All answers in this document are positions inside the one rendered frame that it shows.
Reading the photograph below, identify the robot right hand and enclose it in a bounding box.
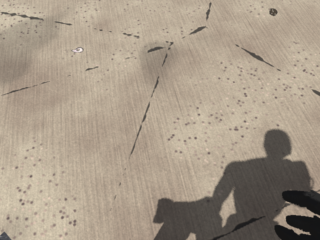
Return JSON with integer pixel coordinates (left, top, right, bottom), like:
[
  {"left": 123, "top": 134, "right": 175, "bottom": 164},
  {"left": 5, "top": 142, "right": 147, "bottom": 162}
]
[{"left": 274, "top": 190, "right": 320, "bottom": 240}]

